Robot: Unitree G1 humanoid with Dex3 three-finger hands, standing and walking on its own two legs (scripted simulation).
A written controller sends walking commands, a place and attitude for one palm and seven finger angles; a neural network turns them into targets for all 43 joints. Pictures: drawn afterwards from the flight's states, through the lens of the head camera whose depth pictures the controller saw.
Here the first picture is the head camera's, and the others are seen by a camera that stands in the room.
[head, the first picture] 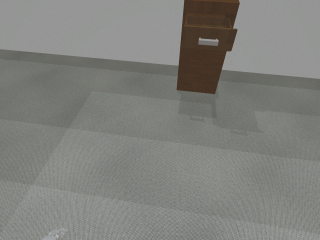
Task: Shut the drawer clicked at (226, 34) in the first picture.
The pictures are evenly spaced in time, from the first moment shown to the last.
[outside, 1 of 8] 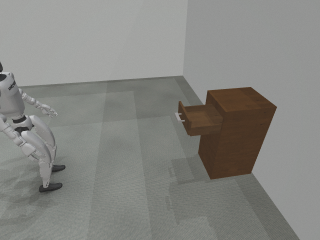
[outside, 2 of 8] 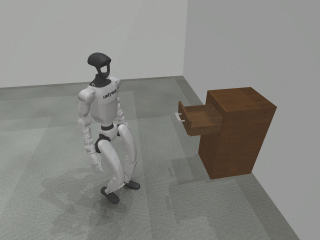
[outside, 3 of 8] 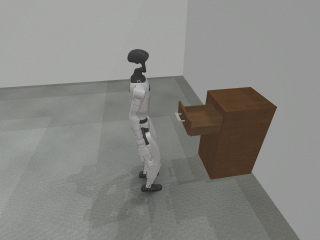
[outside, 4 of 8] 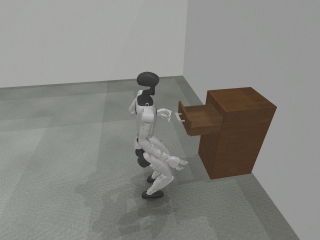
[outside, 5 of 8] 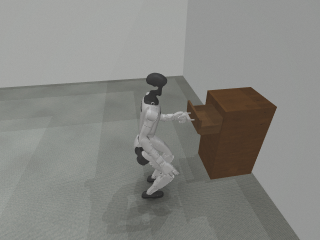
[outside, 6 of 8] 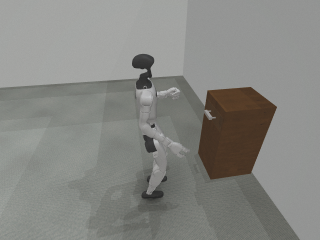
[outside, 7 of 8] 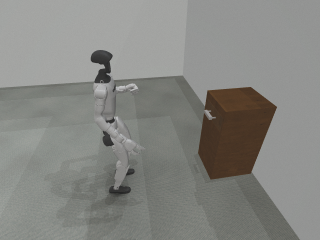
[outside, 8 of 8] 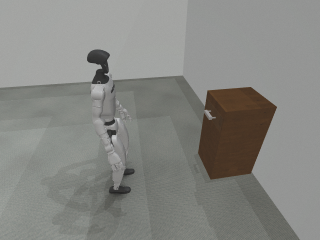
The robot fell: no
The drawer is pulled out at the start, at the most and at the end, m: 0.28 0.28 0.00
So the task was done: yes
